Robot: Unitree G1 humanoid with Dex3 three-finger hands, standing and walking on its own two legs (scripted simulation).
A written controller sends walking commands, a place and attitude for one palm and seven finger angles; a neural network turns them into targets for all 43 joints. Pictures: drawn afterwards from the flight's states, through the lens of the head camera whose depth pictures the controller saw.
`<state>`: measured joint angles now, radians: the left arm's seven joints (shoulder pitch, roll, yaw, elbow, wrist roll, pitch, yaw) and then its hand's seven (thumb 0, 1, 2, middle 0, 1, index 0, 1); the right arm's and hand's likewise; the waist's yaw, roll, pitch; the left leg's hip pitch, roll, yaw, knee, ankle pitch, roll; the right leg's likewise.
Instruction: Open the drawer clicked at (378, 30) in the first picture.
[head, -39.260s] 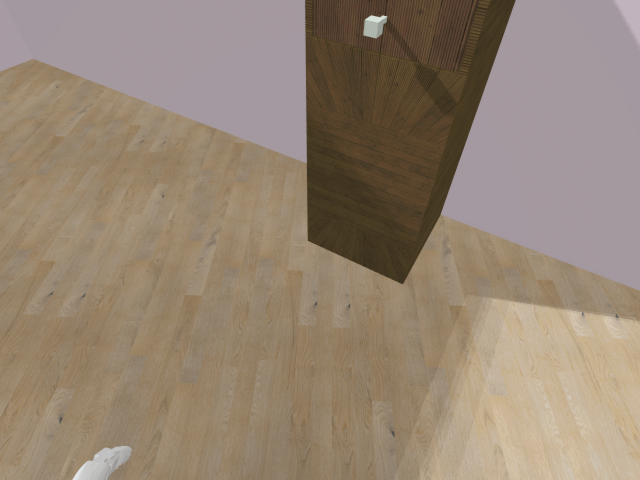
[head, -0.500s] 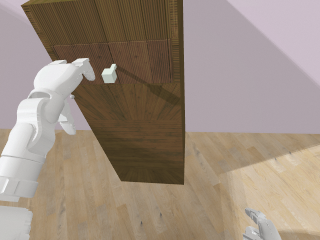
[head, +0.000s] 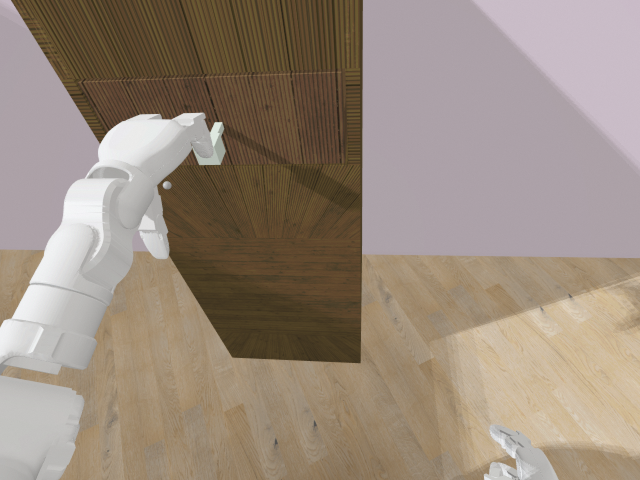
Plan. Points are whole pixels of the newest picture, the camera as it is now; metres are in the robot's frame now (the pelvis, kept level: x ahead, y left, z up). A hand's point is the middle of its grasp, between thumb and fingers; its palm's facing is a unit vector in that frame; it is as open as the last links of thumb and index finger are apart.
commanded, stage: move the hooked fingers above the handle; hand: left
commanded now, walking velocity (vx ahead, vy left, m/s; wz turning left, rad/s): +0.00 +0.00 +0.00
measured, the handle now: (212, 141) +0.54 +0.21 +0.14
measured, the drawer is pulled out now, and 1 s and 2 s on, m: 0.00 0.00 0.00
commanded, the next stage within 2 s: none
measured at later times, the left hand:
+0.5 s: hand (209, 153) +0.46 +0.19 +0.17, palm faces -0.09 +0.02 -1.00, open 13.8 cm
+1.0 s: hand (182, 153) +0.47 +0.23 +0.17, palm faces -0.08 +0.02 -1.00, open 13.8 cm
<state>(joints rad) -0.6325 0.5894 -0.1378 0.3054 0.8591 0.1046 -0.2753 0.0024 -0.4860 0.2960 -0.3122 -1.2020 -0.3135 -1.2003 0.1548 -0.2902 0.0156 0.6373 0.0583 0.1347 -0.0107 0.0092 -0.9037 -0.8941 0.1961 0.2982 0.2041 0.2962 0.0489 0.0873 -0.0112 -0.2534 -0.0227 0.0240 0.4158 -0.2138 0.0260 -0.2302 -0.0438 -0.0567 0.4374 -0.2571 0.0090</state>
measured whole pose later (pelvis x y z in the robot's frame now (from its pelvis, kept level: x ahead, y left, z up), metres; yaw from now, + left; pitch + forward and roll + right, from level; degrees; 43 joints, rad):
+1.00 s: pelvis +0.01 -0.02 +0.00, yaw -2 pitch +7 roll +0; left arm -0.86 0.67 -0.05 0.74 0.95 -0.09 -0.20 0.00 -0.48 0.30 -0.33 -1.21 -0.31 -1.21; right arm 0.29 -0.29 -0.03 0.65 0.06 0.17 -0.07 0.01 -0.90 -0.89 0.20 0.30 0.21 0.30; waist -0.03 0.05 -0.03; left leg -0.34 0.02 0.05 0.47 -0.25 0.00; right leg -0.32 0.00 -0.03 0.47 -0.27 -0.01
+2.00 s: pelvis +0.01 -0.01 +0.00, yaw -2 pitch +6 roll +0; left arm -0.93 0.60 -0.12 0.74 0.93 -0.02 -0.23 0.00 -0.49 0.30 -0.32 -1.21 -0.33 -1.21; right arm 0.24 -0.29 -0.01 0.65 0.07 0.15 -0.06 0.01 -0.90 -0.89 0.20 0.30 0.21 0.30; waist -0.03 0.06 -0.06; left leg -0.34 0.01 0.04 0.48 -0.26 0.01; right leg -0.31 -0.01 -0.03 0.48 -0.28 0.00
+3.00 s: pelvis +0.00 +0.00 +0.00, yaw -1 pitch +6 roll +0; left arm -0.93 0.58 -0.20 0.64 0.89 -0.12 -0.26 0.00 -0.48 0.30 -0.33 -1.21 -0.33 -1.21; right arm 0.25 -0.30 -0.03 0.67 0.06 0.10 -0.08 0.01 -0.90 -0.89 0.20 0.30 0.21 0.30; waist -0.02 0.04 -0.03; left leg -0.35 -0.01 0.03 0.49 -0.25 0.02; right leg -0.32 -0.03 -0.05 0.48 -0.27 0.00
